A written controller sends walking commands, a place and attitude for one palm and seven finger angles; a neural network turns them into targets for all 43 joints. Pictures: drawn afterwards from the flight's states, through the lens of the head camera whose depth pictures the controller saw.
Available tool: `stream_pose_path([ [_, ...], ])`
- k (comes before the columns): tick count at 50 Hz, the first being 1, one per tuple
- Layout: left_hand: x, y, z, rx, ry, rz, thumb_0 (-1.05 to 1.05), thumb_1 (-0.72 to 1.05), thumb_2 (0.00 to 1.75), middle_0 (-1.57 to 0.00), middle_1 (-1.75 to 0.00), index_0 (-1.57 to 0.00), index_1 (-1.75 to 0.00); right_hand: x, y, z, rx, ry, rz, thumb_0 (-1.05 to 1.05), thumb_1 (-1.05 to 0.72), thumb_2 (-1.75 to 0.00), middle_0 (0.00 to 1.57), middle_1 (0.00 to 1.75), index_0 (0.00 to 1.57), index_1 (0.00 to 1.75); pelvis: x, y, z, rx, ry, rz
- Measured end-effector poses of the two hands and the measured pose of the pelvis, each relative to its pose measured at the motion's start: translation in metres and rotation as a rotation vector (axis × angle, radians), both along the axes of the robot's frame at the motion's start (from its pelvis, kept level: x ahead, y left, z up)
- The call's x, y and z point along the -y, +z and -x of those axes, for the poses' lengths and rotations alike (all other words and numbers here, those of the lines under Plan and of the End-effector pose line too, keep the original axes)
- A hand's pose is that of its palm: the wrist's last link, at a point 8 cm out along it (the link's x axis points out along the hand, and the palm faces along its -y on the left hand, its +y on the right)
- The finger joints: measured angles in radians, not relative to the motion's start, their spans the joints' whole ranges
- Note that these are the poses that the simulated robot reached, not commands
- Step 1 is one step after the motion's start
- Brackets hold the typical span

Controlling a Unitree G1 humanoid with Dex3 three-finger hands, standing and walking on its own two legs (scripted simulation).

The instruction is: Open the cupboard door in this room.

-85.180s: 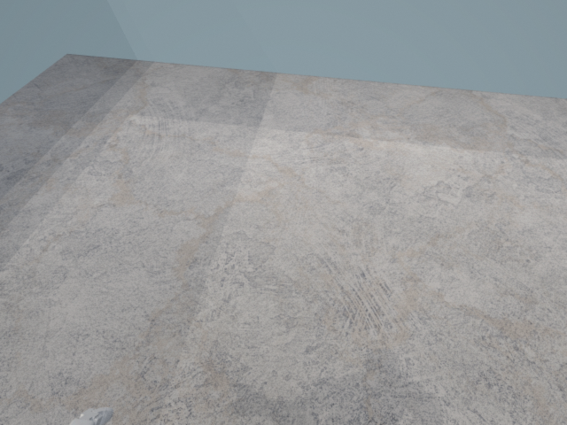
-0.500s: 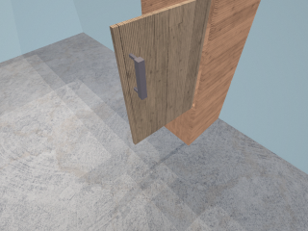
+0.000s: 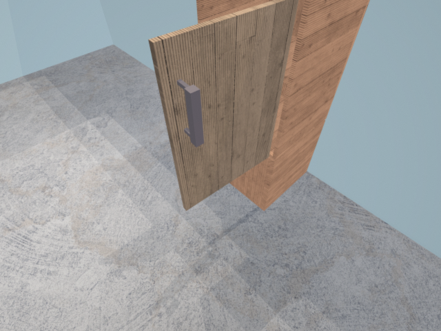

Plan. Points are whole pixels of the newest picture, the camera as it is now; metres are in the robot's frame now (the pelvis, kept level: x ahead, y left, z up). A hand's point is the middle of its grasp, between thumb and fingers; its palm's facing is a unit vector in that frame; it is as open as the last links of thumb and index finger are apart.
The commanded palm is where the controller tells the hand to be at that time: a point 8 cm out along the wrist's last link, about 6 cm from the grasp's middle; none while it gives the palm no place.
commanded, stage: look to check the result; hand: left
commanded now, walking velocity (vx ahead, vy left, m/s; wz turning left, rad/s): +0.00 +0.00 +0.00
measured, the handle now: (189, 113) +0.56 +0.10 +0.08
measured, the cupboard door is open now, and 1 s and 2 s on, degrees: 85 85 85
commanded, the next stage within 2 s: stand and wait in 0.44 s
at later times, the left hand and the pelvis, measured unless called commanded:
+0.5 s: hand out of the picture +0.01 +0.16 -0.17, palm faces +0.04 -0.98 -0.20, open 7.4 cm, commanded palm none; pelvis +0.01 -0.01 +0.00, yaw +0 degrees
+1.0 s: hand out of the picture +0.01 +0.16 -0.17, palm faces +0.03 -0.98 -0.21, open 7.4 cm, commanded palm none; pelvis +0.02 -0.01 +0.00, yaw +0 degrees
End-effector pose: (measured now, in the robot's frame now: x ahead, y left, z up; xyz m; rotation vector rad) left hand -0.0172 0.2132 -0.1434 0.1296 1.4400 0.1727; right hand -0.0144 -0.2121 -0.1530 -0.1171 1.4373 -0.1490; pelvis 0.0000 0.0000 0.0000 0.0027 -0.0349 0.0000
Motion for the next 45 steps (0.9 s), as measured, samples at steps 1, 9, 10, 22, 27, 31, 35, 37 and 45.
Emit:
stream_pose_path([
  [1,0.000,0.000,0.001,-0.004,0.001,0.000,0.01,0.91,0.90,-0.20,-0.30,-0.20,-0.30,0.001,0.000,-0.002,0.001,0.002,0.001,0.01,-0.91,-0.90,0.20,0.30,0.20,0.30,0.000,0.000,-0.001,0.000,0.000,0.000],
  [9,0.004,0.001,0.002,-0.020,0.007,0.001,0.01,0.91,0.90,-0.20,-0.30,-0.20,-0.30,0.006,0.001,-0.014,0.010,0.012,0.006,0.01,-0.91,-0.90,0.20,0.30,0.20,0.30,0.003,0.001,-0.005,-0.003,0.000,-0.001],
  [10,0.004,0.001,0.002,-0.021,0.007,0.001,0.01,0.91,0.90,-0.20,-0.30,-0.20,-0.30,0.006,0.001,-0.016,0.011,0.013,0.007,0.01,-0.91,-0.90,0.20,0.30,0.20,0.30,0.003,0.001,-0.006,-0.003,0.000,-0.001],
  [22,0.005,0.002,-0.013,0.005,0.002,-0.005,0.01,0.91,0.90,-0.20,-0.30,-0.20,-0.30,0.012,0.001,-0.027,0.027,0.019,0.015,0.01,-0.91,-0.90,0.20,0.30,0.20,0.30,0.007,0.001,-0.012,-0.002,0.001,-0.005],
  [27,0.005,0.003,-0.020,0.020,-0.003,-0.011,0.01,0.91,0.90,-0.20,-0.30,-0.20,-0.30,0.014,0.001,-0.030,0.030,0.019,0.014,0.01,-0.91,-0.90,0.20,0.30,0.20,0.30,0.008,0.001,-0.014,-0.001,0.000,-0.006],
  [31,0.004,0.003,-0.024,0.025,-0.007,-0.014,0.00,0.91,0.90,-0.20,-0.30,-0.20,-0.30,0.015,0.001,-0.030,0.028,0.017,0.013,0.01,-0.91,-0.90,0.20,0.30,0.20,0.30,0.009,0.001,-0.015,-0.001,0.000,-0.006],
  [35,0.004,0.003,-0.025,0.026,-0.009,-0.016,0.00,0.91,0.90,-0.20,-0.30,-0.20,-0.30,0.016,0.002,-0.030,0.026,0.015,0.014,0.01,-0.91,-0.90,0.20,0.30,0.20,0.30,0.010,0.001,-0.016,-0.001,-0.002,-0.006],
  [37,0.004,0.003,-0.026,0.026,-0.009,-0.017,0.00,0.91,0.90,-0.20,-0.30,-0.20,-0.30,0.017,0.002,-0.029,0.025,0.013,0.015,0.01,-0.91,-0.90,0.20,0.30,0.20,0.30,0.010,0.001,-0.016,-0.001,-0.003,-0.006],
  [45,0.003,0.003,-0.025,0.022,-0.011,-0.016,0.01,0.91,0.90,-0.20,-0.30,-0.20,-0.30,0.018,0.003,-0.029,0.024,0.010,0.023,0.01,-0.91,-0.90,0.20,0.30,0.20,0.30,0.010,0.002,-0.017,0.002,-0.006,-0.005],
])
